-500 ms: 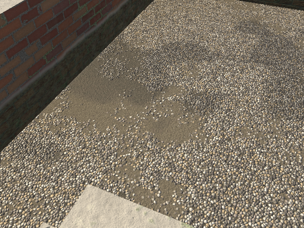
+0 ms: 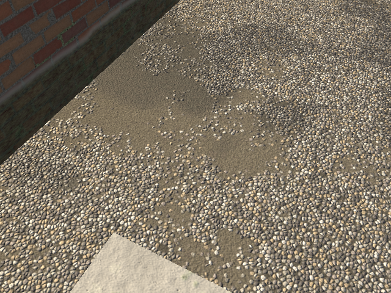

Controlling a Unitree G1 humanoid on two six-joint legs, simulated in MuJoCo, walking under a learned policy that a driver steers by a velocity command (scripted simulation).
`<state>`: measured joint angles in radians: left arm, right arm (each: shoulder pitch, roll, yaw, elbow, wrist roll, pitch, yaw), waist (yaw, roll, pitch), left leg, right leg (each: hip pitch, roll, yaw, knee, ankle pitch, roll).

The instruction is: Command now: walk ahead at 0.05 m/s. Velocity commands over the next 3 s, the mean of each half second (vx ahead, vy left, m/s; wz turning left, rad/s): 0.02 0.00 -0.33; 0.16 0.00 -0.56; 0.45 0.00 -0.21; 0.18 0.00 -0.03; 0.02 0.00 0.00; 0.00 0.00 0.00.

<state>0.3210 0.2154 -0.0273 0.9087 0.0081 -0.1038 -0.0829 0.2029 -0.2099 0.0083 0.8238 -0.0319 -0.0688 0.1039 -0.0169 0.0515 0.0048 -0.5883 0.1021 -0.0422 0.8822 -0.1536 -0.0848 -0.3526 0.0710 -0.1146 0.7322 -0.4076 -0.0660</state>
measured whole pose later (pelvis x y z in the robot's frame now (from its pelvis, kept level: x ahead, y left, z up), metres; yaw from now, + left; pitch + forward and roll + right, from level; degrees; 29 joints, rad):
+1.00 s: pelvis +0.08 -0.02 +0.01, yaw -30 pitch +3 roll +2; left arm 0.34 0.26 0.03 0.78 0.07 -0.09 -0.09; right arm 0.25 -0.23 0.03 0.71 -0.09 -0.11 0.02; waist 0.04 -0.02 -0.07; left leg -0.29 -0.07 0.03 0.63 -0.39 0.06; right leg -0.44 0.17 0.26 0.99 -0.50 -0.15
